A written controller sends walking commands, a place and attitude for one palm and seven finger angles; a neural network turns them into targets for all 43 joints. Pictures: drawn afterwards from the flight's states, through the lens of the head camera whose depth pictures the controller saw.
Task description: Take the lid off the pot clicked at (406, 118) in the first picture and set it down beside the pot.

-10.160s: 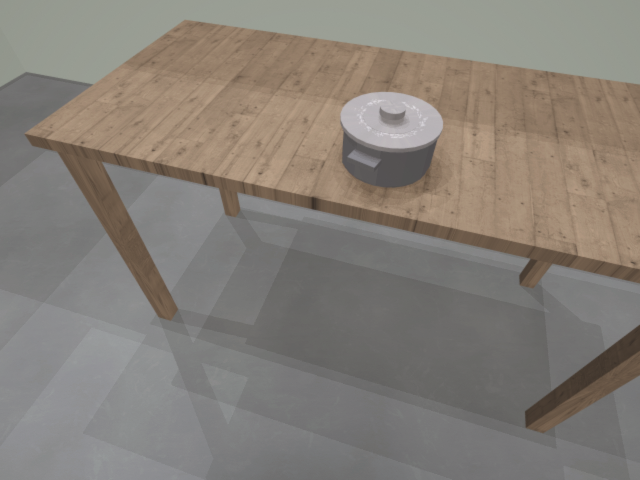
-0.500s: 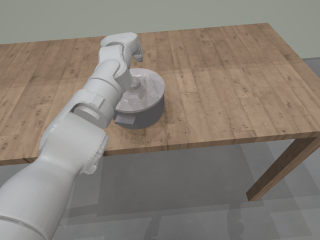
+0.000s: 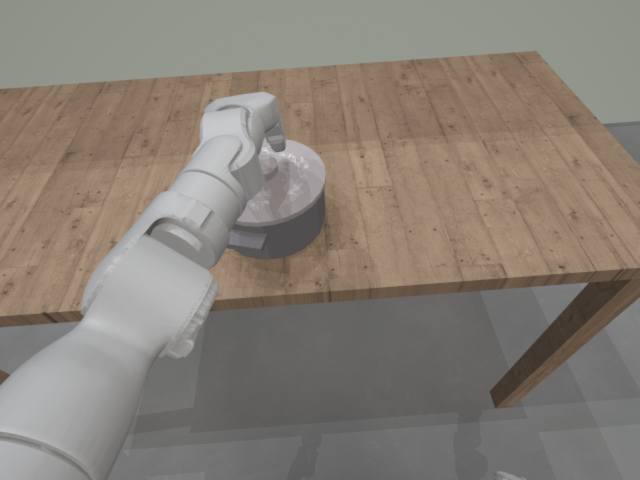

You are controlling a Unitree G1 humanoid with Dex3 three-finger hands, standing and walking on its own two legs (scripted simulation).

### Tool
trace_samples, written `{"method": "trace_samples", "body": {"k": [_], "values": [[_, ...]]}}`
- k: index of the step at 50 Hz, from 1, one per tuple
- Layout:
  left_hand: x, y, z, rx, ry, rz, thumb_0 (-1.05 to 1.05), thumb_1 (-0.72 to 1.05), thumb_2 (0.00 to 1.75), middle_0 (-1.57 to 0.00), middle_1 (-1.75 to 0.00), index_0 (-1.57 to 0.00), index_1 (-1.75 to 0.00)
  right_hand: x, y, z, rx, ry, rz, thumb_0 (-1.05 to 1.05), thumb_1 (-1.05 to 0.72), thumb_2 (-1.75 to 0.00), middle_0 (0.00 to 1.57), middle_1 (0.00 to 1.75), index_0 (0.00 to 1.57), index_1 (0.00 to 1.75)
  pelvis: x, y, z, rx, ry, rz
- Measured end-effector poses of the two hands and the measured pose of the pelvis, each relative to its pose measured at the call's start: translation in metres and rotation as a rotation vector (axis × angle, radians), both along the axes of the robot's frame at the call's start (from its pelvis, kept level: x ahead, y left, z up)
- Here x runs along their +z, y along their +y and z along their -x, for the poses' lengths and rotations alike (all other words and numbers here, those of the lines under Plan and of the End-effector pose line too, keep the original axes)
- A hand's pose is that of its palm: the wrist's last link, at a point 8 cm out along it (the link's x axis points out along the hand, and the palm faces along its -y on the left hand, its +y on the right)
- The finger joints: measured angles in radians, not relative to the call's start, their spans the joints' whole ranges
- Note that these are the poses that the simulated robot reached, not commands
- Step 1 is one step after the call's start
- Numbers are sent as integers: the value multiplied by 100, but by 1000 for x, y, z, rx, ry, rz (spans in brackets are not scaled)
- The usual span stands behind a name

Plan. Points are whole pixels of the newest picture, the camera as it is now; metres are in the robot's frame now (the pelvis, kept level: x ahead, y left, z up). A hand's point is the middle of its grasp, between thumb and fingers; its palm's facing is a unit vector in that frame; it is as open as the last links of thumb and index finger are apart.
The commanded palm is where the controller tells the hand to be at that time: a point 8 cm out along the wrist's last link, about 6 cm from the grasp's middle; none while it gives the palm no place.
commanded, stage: lower the open fingers around the knob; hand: left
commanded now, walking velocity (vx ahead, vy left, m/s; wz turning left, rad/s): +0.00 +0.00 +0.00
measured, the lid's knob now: (262, 168) +0.51 +0.06 +0.11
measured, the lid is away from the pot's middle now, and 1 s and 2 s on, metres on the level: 0.00 0.00 0.00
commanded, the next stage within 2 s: close the fingers and squeeze the knob in 0.42 s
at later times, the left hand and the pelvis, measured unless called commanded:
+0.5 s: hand (254, 166) +0.48 +0.06 +0.15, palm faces -0.34 -0.08 -0.94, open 10.1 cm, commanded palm +0.48 +0.06 +0.20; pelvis +0.00 +0.00 +0.00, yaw -1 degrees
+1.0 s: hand (253, 168) +0.48 +0.06 +0.14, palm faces -0.33 -0.05 -0.94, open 9.2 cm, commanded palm +0.48 +0.06 +0.20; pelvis +0.00 +0.01 +0.00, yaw +0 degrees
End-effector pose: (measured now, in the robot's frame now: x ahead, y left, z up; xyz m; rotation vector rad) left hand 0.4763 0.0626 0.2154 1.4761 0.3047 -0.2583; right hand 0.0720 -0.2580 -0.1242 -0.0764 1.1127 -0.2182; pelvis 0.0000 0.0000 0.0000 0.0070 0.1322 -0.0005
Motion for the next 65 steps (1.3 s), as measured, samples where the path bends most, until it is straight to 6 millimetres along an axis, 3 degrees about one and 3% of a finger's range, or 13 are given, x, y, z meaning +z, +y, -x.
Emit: {"method": "trace_samples", "body": {"k": [7, 17, 27, 37, 44, 65], "values": [[-14, -3, 2, -50, 7, 10, 0, -36, 161, -87, -8, -86, -8, -6, 1, 13, -9, 43, -8, 0, -90, -90, 20, 30, 20, 30, 0, 0, 0, 1, -3, 1], [-16, -3, -1, -28, -18, -5, 0, -36, 161, -87, -8, -86, -8, -8, 3, 24, -31, 67, -17, 0, -90, -90, 20, 30, 20, 30, 0, 0, 0, -4, 9, 1], [-13, 2, 0, -18, -12, -8, 0, -36, 161, -87, -8, -86, -8, -5, 1, 23, -44, 48, -5, 0, -90, -90, 20, 30, 20, 30, 0, 2, 0, -8, 5, 3], [-15, 6, 5, -31, -12, -4, 0, -17, 122, -65, -51, -64, -51, -3, 4, 17, -30, 33, 3, 0, -90, -90, 20, 30, 20, 30, -1, 5, 3, -1, 0, 6], [-14, 2, 5, -47, -25, 0, 0, -7, 109, -58, -72, -57, -72, -5, 8, 19, -23, 38, -4, 0, -90, -90, 20, 30, 20, 30, -1, 8, 4, 3, 8, 6], [-15, -5, -1, -30, -14, -7, 0, 18, 94, -63, -97, -64, -98, -9, 9, 34, -42, 75, -7, 0, -90, -90, 20, 30, 20, 30, -1, 8, 1, -5, 18, 5]]}}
